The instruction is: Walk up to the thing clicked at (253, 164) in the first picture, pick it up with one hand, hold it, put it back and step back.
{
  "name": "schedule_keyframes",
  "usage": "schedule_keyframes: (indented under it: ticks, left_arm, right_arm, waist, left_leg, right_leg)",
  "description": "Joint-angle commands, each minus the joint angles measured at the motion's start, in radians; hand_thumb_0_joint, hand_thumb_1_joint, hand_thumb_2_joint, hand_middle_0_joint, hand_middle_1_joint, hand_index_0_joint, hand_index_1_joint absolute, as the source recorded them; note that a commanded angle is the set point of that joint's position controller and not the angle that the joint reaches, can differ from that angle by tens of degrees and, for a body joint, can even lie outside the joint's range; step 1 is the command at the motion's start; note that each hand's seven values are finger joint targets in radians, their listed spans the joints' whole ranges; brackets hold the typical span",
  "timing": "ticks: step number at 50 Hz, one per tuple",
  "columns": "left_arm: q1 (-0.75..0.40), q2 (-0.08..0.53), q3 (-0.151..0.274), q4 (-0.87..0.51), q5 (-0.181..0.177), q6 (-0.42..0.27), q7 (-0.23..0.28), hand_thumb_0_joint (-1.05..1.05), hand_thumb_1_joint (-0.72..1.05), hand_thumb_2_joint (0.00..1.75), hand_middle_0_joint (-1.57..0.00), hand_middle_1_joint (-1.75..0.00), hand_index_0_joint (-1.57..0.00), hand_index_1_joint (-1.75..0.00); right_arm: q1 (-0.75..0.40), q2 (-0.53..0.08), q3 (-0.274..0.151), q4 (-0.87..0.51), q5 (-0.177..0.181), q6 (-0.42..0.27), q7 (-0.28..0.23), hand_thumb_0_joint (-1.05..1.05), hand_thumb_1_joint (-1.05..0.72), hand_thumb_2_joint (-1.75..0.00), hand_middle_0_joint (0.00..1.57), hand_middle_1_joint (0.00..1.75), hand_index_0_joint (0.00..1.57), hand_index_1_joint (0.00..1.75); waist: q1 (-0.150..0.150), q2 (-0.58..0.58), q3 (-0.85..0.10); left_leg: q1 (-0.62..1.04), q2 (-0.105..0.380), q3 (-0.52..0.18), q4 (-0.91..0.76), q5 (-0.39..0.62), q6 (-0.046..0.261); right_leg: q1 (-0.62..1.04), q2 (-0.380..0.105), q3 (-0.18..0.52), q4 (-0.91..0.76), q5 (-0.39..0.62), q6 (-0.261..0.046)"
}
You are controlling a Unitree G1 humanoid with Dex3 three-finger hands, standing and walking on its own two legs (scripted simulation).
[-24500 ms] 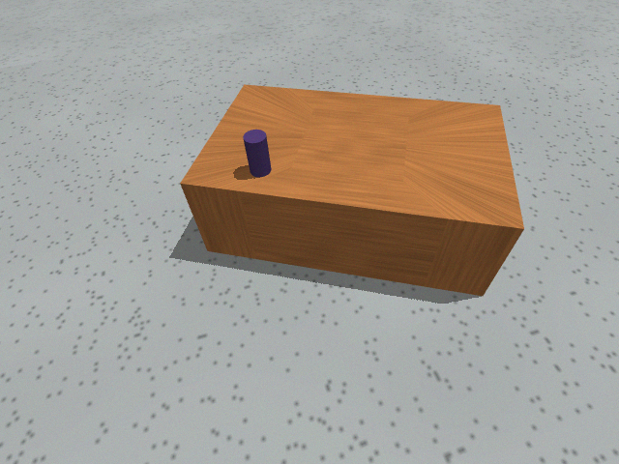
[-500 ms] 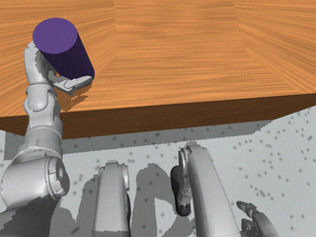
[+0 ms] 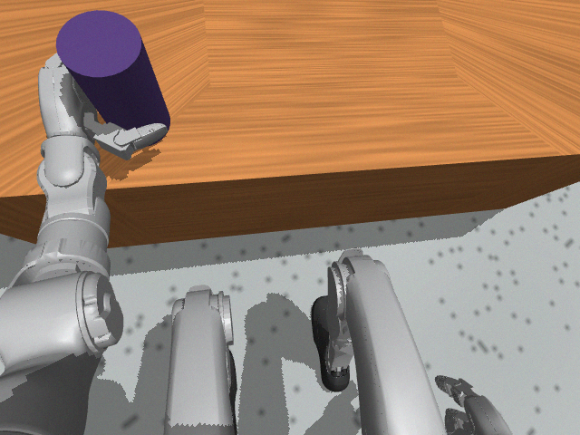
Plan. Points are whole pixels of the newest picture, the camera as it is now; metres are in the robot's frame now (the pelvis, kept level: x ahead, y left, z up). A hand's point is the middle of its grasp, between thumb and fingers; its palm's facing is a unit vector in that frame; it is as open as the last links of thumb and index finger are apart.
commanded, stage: lower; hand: left
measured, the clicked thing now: (124, 89) +0.53 +0.14 +0.02
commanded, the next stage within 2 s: loosen in 0.12 s
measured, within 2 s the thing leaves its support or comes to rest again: rests again in 0.04 s
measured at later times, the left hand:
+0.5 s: hand (123, 94) +0.55 +0.15 -0.01, palm faces +0.03 -1.00 -0.02, open 10.9 cm
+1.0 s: hand (117, 88) +0.55 +0.16 -0.01, palm faces +0.04 -1.00 -0.04, open 16.4 cm
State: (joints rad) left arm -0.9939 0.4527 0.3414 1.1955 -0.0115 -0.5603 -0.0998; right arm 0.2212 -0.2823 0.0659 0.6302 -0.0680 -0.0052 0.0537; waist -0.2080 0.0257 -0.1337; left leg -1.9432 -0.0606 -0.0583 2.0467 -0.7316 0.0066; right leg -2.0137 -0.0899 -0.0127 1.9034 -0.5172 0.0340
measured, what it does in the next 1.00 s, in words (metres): stands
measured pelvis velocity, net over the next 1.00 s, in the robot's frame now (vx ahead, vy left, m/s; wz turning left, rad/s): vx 0.00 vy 0.00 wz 0.00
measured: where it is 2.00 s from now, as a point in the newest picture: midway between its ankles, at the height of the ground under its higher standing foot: (278, 387)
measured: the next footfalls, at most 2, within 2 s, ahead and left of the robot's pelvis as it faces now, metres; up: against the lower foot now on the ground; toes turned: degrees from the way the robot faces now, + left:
none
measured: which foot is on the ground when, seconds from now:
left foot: down 0.00-1.00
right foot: down 0.00-1.00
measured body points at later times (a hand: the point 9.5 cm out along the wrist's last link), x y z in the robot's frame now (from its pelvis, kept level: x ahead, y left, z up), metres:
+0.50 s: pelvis +0.00 +0.00 -0.01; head +0.22 +0.03 +0.38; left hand +0.54 +0.21 -0.01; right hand +0.05 -0.27 -0.12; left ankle +0.06 +0.11 -0.42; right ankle +0.13 -0.15 -0.42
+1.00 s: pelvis +0.00 +0.00 -0.01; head +0.22 +0.03 +0.38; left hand +0.54 +0.21 +0.00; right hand +0.06 -0.27 -0.13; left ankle +0.06 +0.11 -0.42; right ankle +0.13 -0.15 -0.42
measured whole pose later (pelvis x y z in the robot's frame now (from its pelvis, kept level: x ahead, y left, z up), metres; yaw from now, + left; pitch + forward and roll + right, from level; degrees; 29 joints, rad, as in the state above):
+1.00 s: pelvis +0.00 +0.00 -0.01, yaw +0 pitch +36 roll -5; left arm -1.02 0.46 0.35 1.14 0.00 -0.51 -0.08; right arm 0.22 -0.29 0.07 0.60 -0.06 0.02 0.05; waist -0.21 0.03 -0.13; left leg -1.97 -0.07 -0.06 2.08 -0.73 0.01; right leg -2.04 -0.09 -0.01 1.93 -0.52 0.04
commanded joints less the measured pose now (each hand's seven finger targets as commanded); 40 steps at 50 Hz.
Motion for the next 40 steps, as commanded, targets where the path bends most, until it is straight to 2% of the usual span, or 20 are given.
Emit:
schedule_keyframes:
  ticks: [1,4,6,8,11,12,13,16,18,22,23,25,28,31,33,34,35,37,39,40]
  left_arm:
    - [-0.434,0.191,0.018,-0.203,-0.009,-0.074,0.003,0.0,0.01,1.28,-1.29,-1.43,-1.3,-1.44]
    - [-0.441,0.195,0.019,-0.205,-0.003,-0.069,0.005,0.0,0.03,1.27,-1.28,-1.41,-1.28,-1.42]
    - [-0.436,0.2,0.028,-0.19,-0.004,-0.065,0.006,0.0,0.03,1.28,-1.29,-1.42,-1.29,-1.43]
    - [-0.428,0.18,0.015,-0.159,0.002,-0.059,0.006,0.0,0.02,1.28,-1.28,-1.42,-1.28,-1.44]
    - [-0.425,0.191,0.027,-0.152,0.002,-0.056,0.006,0.0,0.05,1.29,-1.3,-1.43,-1.3,-1.44]
    - [-0.421,0.188,0.014,-0.162,0.007,-0.055,0.003,0.0,0.0,1.21,-1.38,-1.42,-1.38,-1.42]
    - [-0.424,0.183,0.019,-0.155,0.005,-0.054,0.002,0.0,-0.08,1.13,-1.3,-1.34,-1.31,-1.34]
    - [-0.427,0.18,0.028,-0.182,-0.016,-0.052,0.0,0.0,-0.19,0.89,-1.14,-1.13,-1.16,-1.12]
    - [-0.422,0.178,0.036,-0.175,-0.023,-0.049,0.0,0.0,-0.24,0.73,-1.07,-1.03,-1.09,-1.02]
    - [-0.433,0.192,0.026,-0.187,-0.007,-0.049,-0.002,0.0,-0.45,0.57,-0.83,-0.79,-0.83,-0.79]
    - [-0.416,0.167,0.015,-0.162,-0.007,-0.047,-0.001,0.0,-0.45,0.52,-0.78,-0.73,-0.78,-0.73]
    - [-0.446,0.176,0.019,-0.202,-0.011,-0.053,0.004,0.0,-0.47,0.44,-0.69,-0.63,-0.7,-0.63]
    - [-0.442,0.181,0.025,-0.223,-0.015,-0.048,0.003,0.0,-0.51,0.36,-0.61,-0.53,-0.61,-0.53]
    - [-0.411,0.129,-0.001,-0.158,-0.012,-0.043,0.004,0.0,-0.54,0.31,-0.54,-0.46,-0.54,-0.46]
    - [-0.424,0.177,0.031,-0.207,-0.013,-0.049,0.011,0.0,-0.55,0.29,-0.51,-0.43,-0.5,-0.43]
    - [-0.424,0.164,0.023,-0.227,-0.015,-0.049,0.009,0.0,-0.55,0.26,-0.47,-0.39,-0.47,-0.39]
    - [-0.409,0.128,-0.005,-0.169,-0.008,-0.041,0.006,0.0,-0.56,0.25,-0.44,-0.36,-0.44,-0.36]
    - [-0.412,0.131,-0.003,-0.18,-0.006,-0.046,0.011,0.0,-0.56,0.21,-0.38,-0.3,-0.37,-0.31]
    - [-0.423,0.17,0.025,-0.225,-0.007,-0.054,0.019,0.0,-0.59,0.17,-0.34,-0.25,-0.33,-0.26]
    - [-0.409,0.139,0.003,-0.18,-0.006,-0.047,0.017,0.0,-0.6,0.15,-0.32,-0.23,-0.31,-0.24]
  right_arm:
    - [0.191,-0.211,-0.068,-0.031,0.001,-0.006,-0.009,0.0,-0.91,-0.91,0.2,0.3,0.2,0.3]
    - [0.196,-0.219,-0.069,-0.032,0.0,-0.003,-0.007,0.0,-0.91,-0.91,0.2,0.3,0.2,0.3]
    - [0.211,-0.216,-0.069,-0.029,0.001,0.0,-0.008,0.0,-0.91,-0.91,0.2,0.3,0.2,0.3]
    - [0.214,-0.208,-0.066,-0.019,-0.002,0.002,-0.007,0.0,-0.91,-0.91,0.2,0.3,0.2,0.3]
    - [0.207,-0.216,-0.067,-0.027,0.0,0.003,-0.006,0.0,-0.91,-0.91,0.2,0.3,0.2,0.3]
    - [0.201,-0.214,-0.067,-0.032,0.0,0.003,-0.005,0.0,-0.92,-0.9,0.2,0.3,0.2,0.3]
    - [0.205,-0.22,-0.074,-0.04,0.001,0.004,-0.007,0.0,-0.92,-0.9,0.2,0.3,0.2,0.3]
    - [0.206,-0.216,-0.069,-0.04,0.005,0.003,-0.006,0.0,-0.92,-0.89,0.2,0.3,0.2,0.3]
    - [0.2,-0.215,-0.071,-0.048,0.006,0.001,-0.007,0.0,-0.92,-0.89,0.2,0.3,0.2,0.3]
    - [0.198,-0.221,-0.075,-0.054,0.006,0.002,-0.008,0.0,-0.92,-0.9,0.2,0.3,0.2,0.3]
    - [0.199,-0.221,-0.077,-0.05,0.006,0.002,-0.008,0.0,-0.92,-0.9,0.2,0.3,0.2,0.3]
    - [0.199,-0.221,-0.073,-0.048,0.004,0.001,-0.007,0.0,-0.92,-0.9,0.2,0.3,0.2,0.3]
    - [0.198,-0.223,-0.078,-0.056,0.007,0.002,-0.008,0.0,-0.92,-0.9,0.2,0.3,0.2,0.3]
    - [0.206,-0.22,-0.075,-0.044,0.004,0.002,-0.007,0.0,-0.91,-0.9,0.2,0.3,0.2,0.3]
    - [0.207,-0.221,-0.074,-0.051,0.004,0.003,-0.006,0.0,-0.92,-0.9,0.2,0.3,0.2,0.3]
    - [0.194,-0.219,-0.072,-0.058,0.005,0.003,-0.004,0.0,-0.92,-0.9,0.2,0.3,0.2,0.3]
    - [0.208,-0.217,-0.074,-0.049,0.003,0.005,-0.003,0.0,-0.92,-0.9,0.2,0.3,0.2,0.3]
    - [0.208,-0.221,-0.074,-0.04,0.003,0.005,-0.003,0.0,-0.91,-0.9,0.2,0.3,0.2,0.3]
    - [0.194,-0.223,-0.08,-0.06,0.003,0.004,-0.004,0.0,-0.92,-0.9,0.2,0.3,0.2,0.3]
    - [0.193,-0.218,-0.074,-0.056,0.001,0.005,-0.001,0.0,-0.92,-0.9,0.2,0.3,0.2,0.3]
  waist:
    - [-0.027,0.154,-0.676]
    - [-0.03,0.188,-0.701]
    - [-0.033,0.15,-0.72]
    - [-0.046,0.127,-0.676]
    - [-0.041,0.14,-0.666]
    - [-0.038,0.147,-0.669]
    - [-0.049,0.13,-0.675]
    - [-0.031,0.133,-0.689]
    - [-0.036,0.116,-0.679]
    - [-0.037,0.166,-0.695]
    - [-0.039,0.136,-0.663]
    - [-0.041,0.16,-0.68]
    - [-0.03,0.161,-0.697]
    - [-0.049,0.143,-0.651]
    - [-0.029,0.153,-0.702]
    - [-0.019,0.186,-0.711]
    - [-0.043,0.164,-0.687]
    - [-0.041,0.172,-0.656]
    - [-0.024,0.165,-0.698]
    - [-0.031,0.163,-0.666]
  left_leg:
    - [0.339,0.003,0.017,-0.304,0.175,0.012]
    - [0.369,0.007,0.004,-0.301,0.212,0.003]
    - [0.332,0.002,0.02,-0.283,0.211,0.01]
    - [0.275,-0.002,0.032,-0.275,0.175,0.018]
    - [0.282,0.001,0.022,-0.282,0.161,0.016]
    - [0.282,0.0,0.029,-0.279,0.165,0.016]
    - [0.271,-0.001,0.028,-0.276,0.16,0.019]
    - [0.276,-0.002,0.033,-0.276,0.164,0.018]
    - [0.253,-0.002,0.04,-0.265,0.156,0.023]
    - [0.294,0.001,0.029,-0.274,0.175,0.015]
    - [0.279,0.002,0.024,-0.284,0.149,0.016]
    - [0.288,0.0,0.025,-0.277,0.16,0.014]
    - [0.304,0.001,0.024,-0.279,0.174,0.014]
    - [0.292,0.001,0.021,-0.274,0.194,0.012]
    - [0.304,-0.001,0.024,-0.272,0.22,0.011]
    - [0.346,0.002,0.015,-0.283,0.246,0.005]
    - [0.337,0.004,0.014,-0.279,0.241,0.005]
    - [0.338,0.006,0.007,-0.284,0.239,0.002]
    - [0.326,0.001,0.017,-0.281,0.218,0.008]
    - [0.319,0.001,0.012,-0.284,0.207,0.007]
  right_leg:
    - [0.459,0.028,-0.042,-0.145,0.084,-0.075]
    - [0.434,0.027,-0.046,-0.118,0.113,-0.079]
    - [0.475,0.029,-0.043,-0.126,0.118,-0.075]
    - [0.486,0.03,-0.04,-0.138,0.094,-0.071]
    - [0.454,0.028,-0.043,-0.128,0.08,-0.072]
    - [0.461,0.029,-0.042,-0.126,0.081,-0.072]
    - [0.467,0.029,-0.043,-0.133,0.081,-0.069]
    - [0.488,0.028,-0.04,-0.131,0.082,-0.069]
    - [0.493,0.03,-0.038,-0.137,0.078,-0.066]
    - [0.462,0.028,-0.042,-0.126,0.091,-0.072]
    - [0.453,0.029,-0.043,-0.132,0.071,-0.071]
    - [0.457,0.028,-0.043,-0.129,0.082,-0.072]
    - [0.458,0.027,-0.042,-0.128,0.09,-0.072]
    - [0.443,0.028,-0.047,-0.122,0.108,-0.074]
    - [0.473,0.028,-0.043,-0.117,0.129,-0.076]
    - [0.457,0.024,-0.044,-0.108,0.144,-0.079]
    - [0.444,0.028,-0.047,-0.109,0.138,-0.079]
    - [0.411,0.028,-0.05,-0.105,0.132,-0.082]
    - [0.448,0.027,-0.045,-0.114,0.12,-0.077]
    - [0.435,0.026,-0.046,-0.113,0.111,-0.078]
